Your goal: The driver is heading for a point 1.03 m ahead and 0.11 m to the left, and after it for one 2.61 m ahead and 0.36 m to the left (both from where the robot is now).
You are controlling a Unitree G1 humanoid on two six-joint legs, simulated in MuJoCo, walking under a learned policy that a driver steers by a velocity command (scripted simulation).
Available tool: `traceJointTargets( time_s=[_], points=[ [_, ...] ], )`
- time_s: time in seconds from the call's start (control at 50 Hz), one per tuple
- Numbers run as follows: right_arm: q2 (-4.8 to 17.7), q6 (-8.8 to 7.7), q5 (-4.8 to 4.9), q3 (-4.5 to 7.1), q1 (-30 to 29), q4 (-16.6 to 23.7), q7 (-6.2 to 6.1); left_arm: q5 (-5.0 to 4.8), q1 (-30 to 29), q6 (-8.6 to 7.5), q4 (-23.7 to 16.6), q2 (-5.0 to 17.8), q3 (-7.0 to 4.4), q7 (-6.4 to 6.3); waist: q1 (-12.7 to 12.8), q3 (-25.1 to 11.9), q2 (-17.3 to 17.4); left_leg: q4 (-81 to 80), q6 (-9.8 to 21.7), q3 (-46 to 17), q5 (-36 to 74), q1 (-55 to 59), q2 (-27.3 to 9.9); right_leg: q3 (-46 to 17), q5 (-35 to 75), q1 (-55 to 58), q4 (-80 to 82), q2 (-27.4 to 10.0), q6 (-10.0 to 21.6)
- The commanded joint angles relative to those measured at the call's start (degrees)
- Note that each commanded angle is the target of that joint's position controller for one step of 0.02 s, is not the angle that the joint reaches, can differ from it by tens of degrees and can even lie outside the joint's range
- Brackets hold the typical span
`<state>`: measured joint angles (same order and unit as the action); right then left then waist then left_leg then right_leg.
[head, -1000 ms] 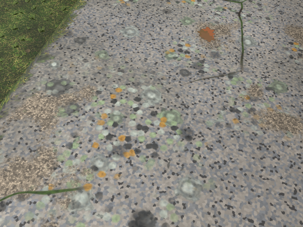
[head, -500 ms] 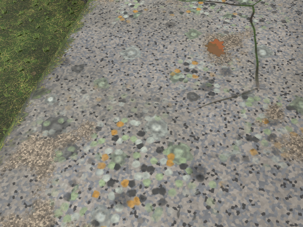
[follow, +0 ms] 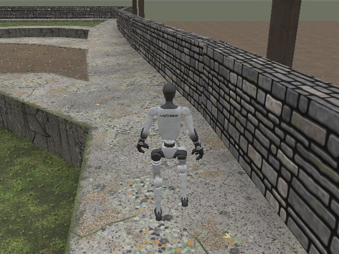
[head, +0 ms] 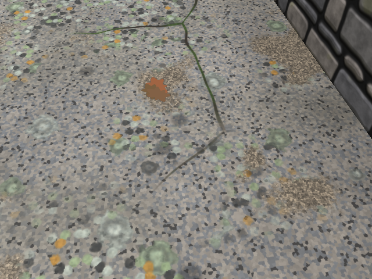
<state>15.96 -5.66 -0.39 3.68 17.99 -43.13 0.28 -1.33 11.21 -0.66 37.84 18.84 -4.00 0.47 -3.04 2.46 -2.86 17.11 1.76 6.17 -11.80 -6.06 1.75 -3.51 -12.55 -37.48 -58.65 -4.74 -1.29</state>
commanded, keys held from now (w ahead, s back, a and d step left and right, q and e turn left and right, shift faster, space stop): w+e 0.12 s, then w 0.06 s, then w+q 0.82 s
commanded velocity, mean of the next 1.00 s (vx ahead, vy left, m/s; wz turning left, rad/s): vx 0.50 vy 0.00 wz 0.15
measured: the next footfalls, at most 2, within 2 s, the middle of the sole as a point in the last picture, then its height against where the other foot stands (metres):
right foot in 0.24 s outside the picture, level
left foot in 0.80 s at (167, 245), level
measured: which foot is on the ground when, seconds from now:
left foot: down 0.00-0.24, up 0.26-0.78, down 0.80-1.00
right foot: up 0.00-0.22, down 0.24-0.78, up 0.80-1.00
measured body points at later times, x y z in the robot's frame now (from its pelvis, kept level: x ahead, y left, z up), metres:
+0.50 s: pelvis +0.27 -0.08 +0.00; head +0.29 -0.09 +0.45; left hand +0.37 +0.19 -0.11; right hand +0.38 -0.37 -0.11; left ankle +0.36 +0.10 -0.66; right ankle +0.25 -0.15 -0.74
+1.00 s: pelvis +0.55 -0.02 +0.00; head +0.59 +0.00 +0.45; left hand +0.66 +0.28 -0.10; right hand +0.71 -0.27 -0.11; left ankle +0.56 +0.05 -0.74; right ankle +0.61 -0.19 -0.67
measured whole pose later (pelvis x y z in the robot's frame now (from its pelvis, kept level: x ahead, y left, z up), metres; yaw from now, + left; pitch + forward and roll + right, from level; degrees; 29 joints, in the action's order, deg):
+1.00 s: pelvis +0.55 -0.02 +0.00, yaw +14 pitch +1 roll +0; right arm 16.6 -2.9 0.6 3.8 16.6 -39.9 1.3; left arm 0.5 8.7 -5.9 40.4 17.4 -2.7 0.1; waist -1.7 3.3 -1.1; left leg 22.6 6.1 -2.4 -9.4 -14.1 6.8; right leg -4.2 -18.5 -32.3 -61.4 -4.8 -1.8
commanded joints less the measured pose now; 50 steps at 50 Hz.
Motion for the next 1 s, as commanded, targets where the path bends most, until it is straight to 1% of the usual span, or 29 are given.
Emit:
traceJointTargets(
  time_s=[0.02, 0.1, 0.16, 0.2, 0.22, 0.24, 0.26, 0.28, 0.3, 0.32, 0.34, 0.36, 0.42, 0.48, 0.56, 0.66, 0.7, 0.72, 0.76, 0.78, 0.8, 0.82, 0.84, 0.86, 0.88, 0.9, 0.92, 0.94, 1.0],
  points=[
    [9.03, -0.80, 0.21, 2.19, -4.51, 3.41, -0.31, 0.05, -1.81, -0.96, -4.16, 0.65, 0.40, 1.01, 0.99, 0.17, 6.23, -8.65, 8.94, -6.77, 15.70, 1.91, -15.66, -0.67, 8.71, -2.27, 8.28, -1.87, 0.01],
    [11.10, 0.09, 1.06, 2.67, -1.73, 1.24, -0.55, -0.06, -9.05, -1.52, -6.51, 0.25, 0.86, 2.38, -1.38, 1.84, 5.51, -8.09, 7.21, -1.47, 17.23, 4.67, -16.03, 3.06, 13.21, 0.47, 18.39, -0.52, 1.76],
    [12.53, 1.04, 2.10, 3.10, 0.34, -0.38, -0.46, 0.10, -11.41, -1.47, -8.41, 1.04, 0.54, 2.94, -0.81, 1.97, 5.81, -4.51, 6.27, 0.09, 26.52, 8.86, -17.73, 4.91, 7.01, 2.86, 22.37, 1.54, 4.47],
    [13.93, 1.66, 2.58, 3.28, 0.91, -1.21, -0.53, 0.67, -6.66, -1.30, -7.89, 3.05, -0.66, 2.68, 3.13, -2.17, 7.10, 4.36, 5.52, 1.39, 44.41, 9.60, -17.84, 7.21, 2.04, 12.96, 24.46, 5.46, 7.22],
    [13.32, 1.97, 2.66, 2.74, 0.56, -1.59, -0.60, 0.62, 1.81, -1.17, -5.61, 5.32, -2.10, 2.17, 8.30, -6.53, 6.17, 14.00, 4.28, 3.18, 47.74, 6.05, -16.24, 7.97, 5.47, 25.61, 28.31, 7.60, 9.10],
    [11.03, 1.72, 1.69, 1.49, 0.95, -1.12, -0.74, 0.56, 11.24, -0.76, -3.28, 9.03, -3.67, 1.18, 12.63, -11.81, 3.76, 28.19, 2.26, 3.82, 35.35, -5.87, -13.99, 1.67, 8.47, 42.83, 27.41, 3.54, 11.03],
    [3.00, 0.94, 0.13, -1.37, 7.83, 1.19, 0.08, 0.98, 12.85, -0.99, -2.87, 15.56, -4.35, 0.49, 7.16, -20.12, -11.24, 51.42, -1.66, 1.96, -15.22, -29.26, -4.07, -29.07, 0.71, 62.29, 30.66, -14.84, 20.78],
    [8.12, -0.19, 1.97, -0.37, 4.33, -0.45, 0.43, 1.07, 14.49, -1.57, -3.98, 10.75, -3.00, 0.57, 11.40, -27.06, -5.02, 59.96, -1.35, -11.09, -23.16, -32.36, -1.85, -40.23, -2.50, 61.52, 37.98, -19.11, 22.85],
    [11.18, -0.52, 4.15, 0.76, -1.82, 1.80, 0.64, 1.53, 11.95, -2.27, -2.89, 8.47, -2.08, 0.86, 11.57, -17.10, -2.96, 61.06, -0.80, -12.03, -19.32, -36.86, -4.00, -29.38, 1.43, 54.62, 39.18, -16.91, 19.68],
    [10.08, -0.68, 3.88, 0.39, -3.93, 2.56, 0.38, 1.26, 8.82, -2.75, -2.09, 7.21, -1.68, 0.89, 9.14, -11.03, -1.40, 56.90, -0.46, -11.12, -14.21, -36.41, -6.77, -21.04, 6.02, 46.62, 39.87, -14.22, 17.39],
    [9.53, -0.48, 2.50, 0.49, -4.61, 2.22, 0.06, 1.37, 5.58, -3.12, -1.68, 5.09, -1.13, 0.96, 7.01, -7.48, -0.64, 53.26, -0.79, -10.76, -10.57, -34.64, -8.52, -15.82, 9.61, 40.24, 41.26, -11.94, 15.86],
    [9.40, 0.33, 2.17, 0.76, -2.61, 1.43, 0.05, 1.80, 3.37, -3.65, -1.83, 3.22, -0.58, 1.05, 4.80, -6.11, -1.74, 51.52, -1.03, -11.50, -7.35, -30.83, -9.81, -11.68, 12.03, 35.57, 43.44, -10.18, 14.90],
    [6.31, 2.69, 2.30, 0.46, 0.83, -0.26, -0.09, 1.88, 1.60, -5.49, -0.27, 2.67, -0.81, 1.07, 2.32, -4.14, -0.82, 49.09, -2.50, -12.06, -2.76, -27.24, -9.98, -4.96, 14.79, 29.52, 48.95, -9.65, 15.06],
    [5.23, 3.28, 2.05, 0.40, -2.88, 0.87, -0.35, 2.44, 2.22, -6.07, 1.84, 3.19, -1.17, 0.35, 2.86, -0.71, 0.10, 42.77, -3.60, -13.56, 4.95, -32.15, -9.45, 1.47, 17.06, 29.79, 51.16, -8.62, 13.69],
    [3.64, 2.62, 1.76, -0.21, -8.31, 2.40, 0.80, 2.18, 2.69, -5.77, 3.30, 4.35, -1.34, -0.42, 4.84, 1.23, 0.34, 29.11, -3.12, -10.55, 16.49, -31.68, -8.37, 8.47, 17.26, 31.76, 52.45, -7.11, 11.35],
    [2.57, 2.45, 1.64, -0.95, -16.66, 6.75, 2.68, 1.10, 7.65, -4.01, 6.42, 6.36, -2.10, -0.89, 8.16, 4.22, 1.56, 20.06, -0.61, -6.37, 14.09, -35.79, -7.43, 11.64, 21.92, 41.48, 49.96, -10.52, 10.70],
    [2.98, 2.47, 1.70, -0.76, -17.60, 8.35, 3.51, 0.71, 7.77, -2.93, 6.92, 7.20, -2.36, -1.16, 7.48, 3.61, 0.78, 18.49, 1.00, -4.15, 9.27, -35.15, -6.05, 12.89, 30.53, 44.90, 46.24, -11.44, 9.85],
    [3.67, 2.62, 1.73, -0.39, -16.70, 8.81, 3.75, 0.64, 7.13, -2.49, 6.78, 8.00, -2.54, -1.41, 6.33, 2.07, -0.31, 18.31, 2.08, -2.46, 6.52, -32.31, -4.38, 13.78, 39.92, 45.75, 43.01, -11.44, 9.15],
    [6.44, 3.16, 1.74, 1.20, -9.90, 8.16, 3.66, 0.46, 5.98, -1.59, 6.33, 9.57, -2.91, -2.08, 1.81, -3.46, -2.46, 19.11, 4.70, 0.55, 1.12, -22.06, -0.01, 15.08, 57.19, 45.83, 31.20, -10.86, 7.72],
    [9.09, 3.31, 1.84, 2.79, -1.76, 6.43, 3.09, 0.18, 4.88, -1.31, 6.04, 9.65, -2.79, -2.36, -3.01, -7.76, -1.71, 15.86, 6.76, 0.49, 3.20, -10.12, 2.17, 16.22, 56.54, 41.28, 20.05, -9.19, 6.16],
    [13.24, 3.91, 1.90, 4.65, 7.08, 4.56, 1.92, 0.76, 5.31, -1.79, 5.28, 8.16, -2.05, -2.59, -7.13, -12.76, 2.90, 13.53, 9.74, -8.42, 4.85, 7.13, -1.89, 16.09, 40.78, 28.42, 3.78, -6.65, 3.72],
    [18.94, 3.61, 2.18, 5.50, 5.71, 4.92, 1.45, 2.58, 11.54, -3.38, 2.42, -0.71, 0.67, -1.41, 0.30, -17.13, 18.08, 9.95, 20.86, -40.73, -3.03, 26.75, -17.08, 11.59, -16.92, 1.36, -17.01, 5.79, -0.19],
    [14.38, 2.77, 1.72, 4.10, 7.30, 6.51, 1.64, 0.91, 5.97, -5.74, 1.89, 3.35, 0.38, -0.45, -3.86, -24.14, 11.28, 1.80, 23.00, -54.08, -8.39, 30.51, -20.70, -1.96, -21.62, -5.19, -23.16, 7.21, 0.64],
    [11.61, 2.13, 1.20, 3.31, 5.30, 6.21, 1.69, -1.23, 0.03, -6.98, -0.20, 6.12, -0.36, 0.10, -4.65, -15.99, 8.52, -0.06, 19.80, -45.56, -4.80, 25.17, -19.20, -3.00, -16.23, -9.23, -21.55, 4.21, 1.95],
    [10.39, 1.80, 1.46, 2.95, 1.77, 6.48, 1.65, -0.79, -0.95, -7.66, -0.65, 5.46, -0.02, -0.10, -1.91, -10.45, 3.98, -0.10, 17.84, -38.66, 0.72, 16.74, -16.73, -2.52, -11.33, -7.86, -16.27, 1.74, 2.55],
    [8.69, 1.77, 1.53, 2.44, -1.92, 7.13, 1.56, 0.77, -1.00, -7.71, -0.09, 5.53, -0.28, -0.48, 0.51, -6.85, 2.18, -0.63, 16.54, -33.41, 7.48, 9.15, -14.48, -2.05, -9.04, -4.74, -11.14, 0.07, 2.08],
    [7.52, 1.67, 0.75, 1.95, -3.90, 8.11, 1.26, 1.46, 0.27, -7.16, 0.15, 6.00, -0.66, -0.50, 2.47, -6.01, 3.67, -1.73, 16.31, -30.43, 12.84, 4.02, -13.10, -2.43, -7.17, -0.60, -8.85, -1.03, 1.51],
    [7.38, 1.68, 0.57, 1.87, -4.85, 8.55, 1.09, 1.80, 1.20, -6.44, 0.25, 5.84, -0.76, -0.46, 3.55, -5.46, 4.18, -2.89, 16.40, -29.10, 15.27, 0.98, -12.16, -2.19, -6.40, 1.50, -6.85, -1.23, 0.62],
    [9.33, 1.56, 1.03, 2.36, -4.12, 7.78, 0.09, 2.36, 0.00, -4.93, -0.23, 3.29, 0.00, -0.67, 3.96, -3.43, 4.29, -4.29, 16.01, -23.54, 20.77, -6.19, -10.04, 0.17, -2.43, 3.11, 2.01, -0.66, -2.43]
  ],
)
